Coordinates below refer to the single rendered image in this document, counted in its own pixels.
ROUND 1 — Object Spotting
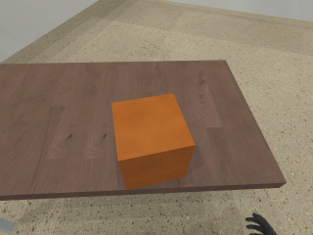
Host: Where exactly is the carton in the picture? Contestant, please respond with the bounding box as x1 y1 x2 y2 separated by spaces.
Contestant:
112 93 196 191

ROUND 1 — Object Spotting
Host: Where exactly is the right robot hand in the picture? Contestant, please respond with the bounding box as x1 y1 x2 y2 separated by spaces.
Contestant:
246 213 277 235

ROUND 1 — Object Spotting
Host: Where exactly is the table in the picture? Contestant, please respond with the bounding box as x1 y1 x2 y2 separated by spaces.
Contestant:
0 60 287 232

